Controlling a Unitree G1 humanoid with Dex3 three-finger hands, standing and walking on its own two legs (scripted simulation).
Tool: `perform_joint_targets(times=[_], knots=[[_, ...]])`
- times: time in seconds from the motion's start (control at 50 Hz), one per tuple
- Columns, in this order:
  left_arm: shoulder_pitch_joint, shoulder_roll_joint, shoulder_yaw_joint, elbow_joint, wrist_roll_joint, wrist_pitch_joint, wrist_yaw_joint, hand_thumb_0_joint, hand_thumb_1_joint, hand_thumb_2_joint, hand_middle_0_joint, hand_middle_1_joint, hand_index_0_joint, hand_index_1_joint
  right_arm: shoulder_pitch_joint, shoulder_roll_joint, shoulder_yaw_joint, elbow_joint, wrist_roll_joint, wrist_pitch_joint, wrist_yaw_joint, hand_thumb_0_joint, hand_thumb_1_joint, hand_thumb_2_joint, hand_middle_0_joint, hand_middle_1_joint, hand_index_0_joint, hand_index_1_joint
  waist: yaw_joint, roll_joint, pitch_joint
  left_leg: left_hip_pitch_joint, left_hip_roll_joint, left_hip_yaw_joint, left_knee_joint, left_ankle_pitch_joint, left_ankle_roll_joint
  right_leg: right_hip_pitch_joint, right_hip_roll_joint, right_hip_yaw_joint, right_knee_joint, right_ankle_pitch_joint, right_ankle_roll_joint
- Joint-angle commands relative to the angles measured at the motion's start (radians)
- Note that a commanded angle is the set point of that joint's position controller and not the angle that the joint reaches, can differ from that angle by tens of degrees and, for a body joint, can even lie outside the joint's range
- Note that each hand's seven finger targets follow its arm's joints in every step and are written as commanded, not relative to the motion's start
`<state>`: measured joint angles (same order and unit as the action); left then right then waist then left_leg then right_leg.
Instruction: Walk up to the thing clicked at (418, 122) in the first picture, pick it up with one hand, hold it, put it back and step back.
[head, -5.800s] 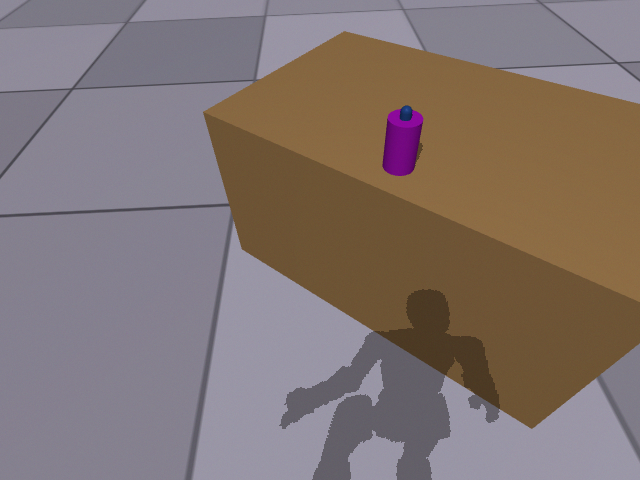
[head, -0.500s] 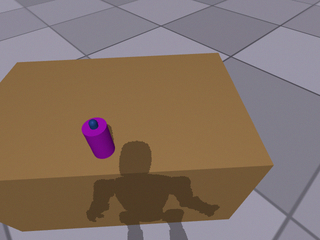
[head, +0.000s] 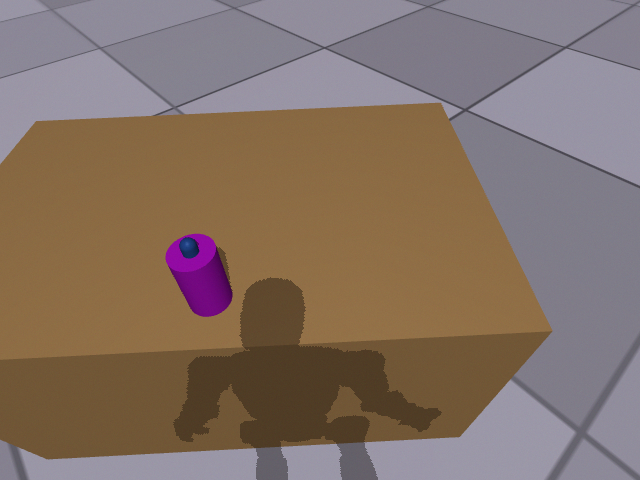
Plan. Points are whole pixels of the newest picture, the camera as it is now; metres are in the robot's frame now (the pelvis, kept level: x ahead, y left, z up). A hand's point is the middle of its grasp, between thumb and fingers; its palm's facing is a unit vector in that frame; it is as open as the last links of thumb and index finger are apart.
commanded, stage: stand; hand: left
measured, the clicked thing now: (199, 271) +0.46 +0.23 -0.05
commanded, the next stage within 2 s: rise first in 0.68 s
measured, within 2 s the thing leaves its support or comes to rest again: neither
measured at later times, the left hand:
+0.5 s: hand out of the picture +0.08 +0.25 -0.16, palm faces -0.04 -0.94 -0.34, open 7.4 cm
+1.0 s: hand out of the picture +0.17 +0.24 -0.13, palm faces +0.17 -0.94 -0.31, open 10.4 cm
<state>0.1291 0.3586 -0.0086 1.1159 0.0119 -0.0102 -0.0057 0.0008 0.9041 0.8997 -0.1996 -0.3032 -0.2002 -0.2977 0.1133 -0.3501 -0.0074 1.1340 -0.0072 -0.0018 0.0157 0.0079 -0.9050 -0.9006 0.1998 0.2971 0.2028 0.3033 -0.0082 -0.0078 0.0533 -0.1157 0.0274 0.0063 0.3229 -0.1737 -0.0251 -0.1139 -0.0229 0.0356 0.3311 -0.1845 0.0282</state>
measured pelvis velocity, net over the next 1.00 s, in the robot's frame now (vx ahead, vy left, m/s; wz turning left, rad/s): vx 0.00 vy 0.00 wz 0.01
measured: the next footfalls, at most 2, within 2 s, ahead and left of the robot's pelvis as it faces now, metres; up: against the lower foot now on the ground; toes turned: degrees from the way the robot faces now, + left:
none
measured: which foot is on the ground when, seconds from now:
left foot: down 0.00-1.00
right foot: down 0.00-1.00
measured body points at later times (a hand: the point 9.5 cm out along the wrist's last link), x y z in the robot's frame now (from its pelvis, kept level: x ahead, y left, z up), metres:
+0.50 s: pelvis +0.01 +0.00 +0.00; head +0.02 +0.00 +0.45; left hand +0.08 +0.30 -0.13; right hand +0.08 -0.30 -0.13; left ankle +0.00 +0.13 -0.75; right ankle +0.00 -0.14 -0.75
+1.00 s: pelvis +0.00 +0.00 -0.01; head +0.04 +0.00 +0.44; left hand +0.16 +0.29 -0.11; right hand +0.16 -0.29 -0.12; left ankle +0.00 +0.13 -0.75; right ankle +0.00 -0.14 -0.75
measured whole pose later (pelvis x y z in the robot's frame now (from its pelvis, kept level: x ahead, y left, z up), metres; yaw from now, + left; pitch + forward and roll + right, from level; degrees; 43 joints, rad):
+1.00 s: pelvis +0.00 +0.00 -0.01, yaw +1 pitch +3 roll +0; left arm 0.04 0.29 0.12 0.88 -0.05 -0.09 0.05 0.00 0.55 0.56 -0.10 -0.14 -0.09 -0.14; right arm 0.03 -0.29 -0.10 0.94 0.05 -0.10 -0.05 0.01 -0.55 -0.55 0.09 0.13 0.09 0.13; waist 0.00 0.00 0.05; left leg -0.29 0.03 -0.01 0.47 -0.23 -0.03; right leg -0.28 -0.02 0.02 0.47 -0.24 0.02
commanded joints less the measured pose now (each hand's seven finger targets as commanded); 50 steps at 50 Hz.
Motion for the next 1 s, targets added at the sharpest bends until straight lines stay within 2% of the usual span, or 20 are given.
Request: perform_joint_targets(times=[0.0, 0.08, 0.22, 0.32, 0.38, 0.5, 0.54, 0.62, 0.74, 0.76, 0.78, 0.8, 0.82, 0.84, 0.86, 0.9, 0.92, 0.94, 0.96, 0.98], knots=[[-0.035, 0.218, 0.044, -0.063, -0.001, -0.024, 0.016, 0.0, 0.9, 0.9, -0.2, -0.3, -0.2, -0.301, -0.039, -0.219, -0.046, -0.064, -0.001, -0.022, -0.016, 0.0, -0.9, -0.9, 0.2, 0.3, 0.2, 0.3, 0.002, 0.005, -0.1, 0.051, 0.107, -0.072, -0.034, 0.152, 0.044, 0.007, -0.104, 0.064, -0.041, 0.181, -0.043], [-0.036, 0.217, 0.042, -0.057, -0.004, -0.021, 0.017, 0.0, 0.9, 0.9, -0.2, -0.3, -0.2, -0.301, -0.036, -0.208, -0.041, -0.061, 0.0, -0.02, -0.017, 0.0, -0.9, -0.9, 0.2, 0.3, 0.2, 0.3, -0.001, -0.004, -0.052, 0.026, 0.101, -0.075, -0.047, 0.094, 0.037, -0.018, -0.099, 0.065, -0.055, 0.113, -0.044], [-0.028, 0.213, 0.043, -0.062, -0.001, -0.022, 0.018, 0.0, 0.9, 0.9, -0.2, -0.3, -0.2, -0.301, -0.044, -0.217, -0.045, -0.065, 0.002, -0.02, -0.019, 0.0, -0.9, -0.9, 0.2, 0.3, 0.2, 0.3, 0.004, 0.007, -0.086, 0.053, 0.106, -0.071, -0.028, 0.169, 0.038, 0.001, -0.1, 0.058, -0.042, 0.19, -0.045], [-0.033, 0.216, 0.046, -0.058, -0.003, -0.018, 0.017, 0.0, 0.9, 0.9, -0.2, -0.3, -0.2, -0.301, -0.035, -0.209, -0.041, -0.067, -0.001, -0.02, -0.019, 0.0, -0.9, -0.9, 0.2, 0.3, 0.2, 0.3, 0.001, 0.014, -0.064, 0.022, 0.101, -0.07, -0.048, 0.099, 0.039, 0.0, -0.101, 0.063, -0.052, 0.129, -0.043], [-0.027, 0.214, 0.045, -0.06, -0.001, -0.019, 0.017, 0.0, 0.9, 0.9, -0.2, -0.3, -0.2, -0.301, -0.044, -0.213, -0.042, -0.069, 0.0, -0.02, -0.019, 0.0, -0.9, -0.9, 0.2, 0.3, 0.2, 0.3, 0.006, 0.009, -0.071, 0.039, 0.105, -0.074, -0.041, 0.134, 0.038, -0.005, -0.099, 0.059, -0.049, 0.147, -0.044], [-0.037, 0.212, 0.046, -0.062, -0.002, -0.019, 0.016, 0.0, 0.9, 0.9, -0.2, -0.3, -0.2, -0.301, -0.038, -0.217, -0.043, -0.067, 0.0, -0.02, -0.02, 0.0, -0.9, -0.9, 0.2, 0.3, 0.2, 0.3, 0.002, 0.017, -0.078, 0.033, 0.103, -0.07, -0.041, 0.119, 0.04, 0.009, -0.103, 0.065, -0.053, 0.15, -0.047], [-0.035, 0.212, 0.047, -0.063, -0.002, -0.019, 0.016, 0.0, 0.9, 0.9, -0.2, -0.3, -0.2, -0.301, -0.042, -0.213, -0.042, -0.071, 0.001, -0.023, -0.02, 0.0, -0.9, -0.9, 0.2, 0.3, 0.2, 0.3, 0.003, 0.017, -0.087, 0.046, 0.105, -0.072, -0.037, 0.164, 0.037, 0.012, -0.102, 0.058, -0.041, 0.184, -0.048], [-0.032, 0.21, 0.047, -0.065, 0.0, -0.019, 0.017, 0.0, 0.9, 0.9, -0.2, -0.3, -0.2, -0.301, -0.044, -0.218, -0.043, -0.071, 0.001, -0.025, -0.022, 0.0, -0.9, -0.9, 0.2, 0.3, 0.2, 0.3, 0.006, 0.019, -0.089, 0.057, 0.108, -0.07, -0.031, 0.193, 0.038, 0.01, -0.101, 0.054, -0.039, 0.211, -0.043], [-0.033, 0.21, 0.046, -0.059, -0.003, -0.018, 0.019, 0.0, 0.9, 0.9, -0.2, -0.3, -0.2, -0.301, -0.041, -0.21, -0.041, -0.071, 0.001, -0.018, -0.021, 0.0, -0.9, -0.9, 0.2, 0.3, 0.2, 0.3, 0.004, -0.005, -0.06, 0.035, 0.103, -0.071, -0.038, 0.143, 0.036, 0.001, -0.101, 0.055, -0.054, 0.161, -0.044], [-0.029, 0.208, 0.046, -0.061, -0.001, -0.019, 0.019, 0.0, 0.82, 0.82, -0.12, -0.22, -0.12, -0.221, -0.044, -0.216, -0.044, -0.073, 0.0, -0.018, -0.021, 0.0, -0.82, -0.82, 0.12, 0.22, 0.12, 0.22, 0.005, 0.005, -0.069, 0.042, 0.104, -0.071, -0.037, 0.135, 0.036, -0.002, -0.1, 0.056, -0.055, 0.158, -0.044], [-0.379, 0.011, 0.02, -0.412, -0.074, -0.098, 0.023, 0.0, 0.74, 0.74, -0.04, -0.14, -0.04, -0.141, -0.394, -0.016, -0.001, -0.424, 0.1, -0.138, -0.033, 0.0, -0.74, -0.74, 0.046, 0.14, 0.049, 0.14, -0.024, 0.038, -0.108, -0.105, -0.035, 0.041, 0.067, 0.051, 0.024, -0.115, 0.011, -0.051, 0.023, 0.063, -0.027], [-0.377, 0.083, 0.033, -0.454, -0.109, -0.132, 0.051, 0.0, 0.66, 0.66, -0.055, -0.06, -0.024, -0.085, -0.343, -0.053, -0.002, -0.45, 0.108, -0.157, -0.049, 0.0, -0.66, -0.66, 0.045, 0.06, 0.049, 0.06, 0.015, -0.035, -0.136, -0.052, -0.022, 0.031, 0.024, -0.016, 0.026, -0.042, 0.012, -0.054, 0.0, -0.011, -0.026], [-0.237, 0.149, 0.068, -0.355, -0.107, -0.127, 0.066, 0.0, 0.58, 0.58, -0.064, -0.065, -0.041, -0.089, -0.231, -0.159, -0.059, -0.355, 0.108, -0.147, -0.068, 0.0, -0.58, -0.58, 0.046, 0.054, 0.049, 0.054, -0.001, 0.035, -0.097, -0.063, -0.016, 0.036, 0.018, -0.017, 0.02, -0.072, 0.016, -0.052, 0.015, 0.0, -0.036], [-0.163, 0.235, 0.144, -0.273, -0.102, -0.111, 0.08, 0.0, 0.5, 0.5, -0.067, -0.066, -0.05, -0.084, -0.157, -0.217, -0.12, -0.251, 0.1, -0.125, -0.083, 0.0, -0.5, -0.5, 0.046, 0.053, 0.05, 0.053, 0.0, 0.047, -0.065, -0.115, -0.025, 0.043, 0.049, -0.014, 0.017, -0.118, 0.02, -0.058, 0.032, -0.002, -0.037], [-0.155, 0.243, 0.179, -0.277, -0.095, -0.104, 0.086, 0.0, 0.42, 0.42, -0.059, -0.066, -0.046, -0.078, -0.183, -0.217, -0.139, -0.273, 0.093, -0.128, -0.089, 0.0, -0.42, -0.42, 0.047, 0.054, 0.05, 0.054, 0.016, 0.007, -0.124, -0.116, -0.019, 0.039, 0.079, 0.024, 0.019, -0.112, 0.024, -0.063, 0.061, 0.031, -0.036], [-0.143, 0.157, 0.171, -0.27, -0.072, -0.118, 0.083, 0.0, 0.26, 0.277, -0.05, -0.062, -0.044, -0.067, -0.179, -0.107, -0.123, -0.252, 0.068, -0.133, -0.084, 0.0, -0.26, -0.26, 0.048, 0.053, 0.051, 0.053, 0.02, 0.036, -0.194, -0.12, -0.024, 0.038, 0.108, 0.057, 0.024, -0.106, 0.017, -0.054, 0.088, 0.079, -0.035], [-0.109, 0.189, 0.22, -0.333, -0.055, -0.12, 0.081, 0.0, 0.212, 0.261, -0.05, -0.064, -0.049, -0.065, -0.095, -0.117, -0.161, -0.273, 0.054, -0.129, -0.081, 0.0, -0.18, -0.214, 0.048, 0.053, 0.051, 0.053, 0.017, 0.037, -0.245, -0.104, -0.026, 0.034, 0.113, 0.09, 0.027, -0.099, 0.021, -0.058, 0.093, 0.104, -0.036], [-0.015, 0.201, 0.248, -0.366, -0.047, -0.113, 0.083, 0.0, 0.164, 0.24, -0.051, -0.068, -0.053, -0.065, 0.027, -0.15, -0.201, -0.264, 0.045, -0.119, -0.083, 0.0, -0.1, -0.201, 0.048, 0.053, 0.051, 0.053, 0.014, 0.056, -0.292, -0.06, -0.028, 0.036, 0.114, 0.156, 0.024, -0.07, 0.029, -0.06, 0.095, 0.163, -0.037], [0.059, 0.163, 0.232, -0.31, -0.046, -0.1, 0.082, 0.0, 0.097, 0.198, -0.053, -0.072, -0.063, -0.06, 0.056, -0.135, -0.192, -0.25, 0.046, -0.111, -0.082, 0.0, -0.02, -0.18, 0.049, 0.053, 0.051, 0.053, 0.012, 0.038, -0.251, -0.062, -0.028, 0.037, 0.107, 0.188, 0.021, -0.071, 0.031, -0.066, 0.088, 0.189, -0.033], [0.06, 0.175, 0.245, -0.351, -0.044, -0.1, 0.083, 0.0, 0.025, 0.163, -0.05, -0.065, -0.062, -0.051, 0.021, -0.148, -0.197, -0.305, 0.044, -0.113, -0.081, 0.0, 0.06, -0.158, 0.049, 0.052, 0.051, 0.052, 0.024, 0.03, -0.265, -0.05, -0.032, 0.038, 0.103, 0.224, 0.019, -0.046, 0.029, -0.066, 0.084, 0.223, -0.029]])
